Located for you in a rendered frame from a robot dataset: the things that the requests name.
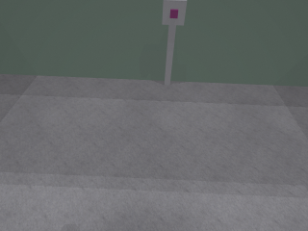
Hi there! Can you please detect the button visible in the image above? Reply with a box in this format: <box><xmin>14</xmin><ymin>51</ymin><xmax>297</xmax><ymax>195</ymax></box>
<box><xmin>169</xmin><ymin>9</ymin><xmax>178</xmax><ymax>18</ymax></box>

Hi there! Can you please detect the panel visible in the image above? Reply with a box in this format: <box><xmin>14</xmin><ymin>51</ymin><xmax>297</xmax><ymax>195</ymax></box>
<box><xmin>162</xmin><ymin>0</ymin><xmax>188</xmax><ymax>86</ymax></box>

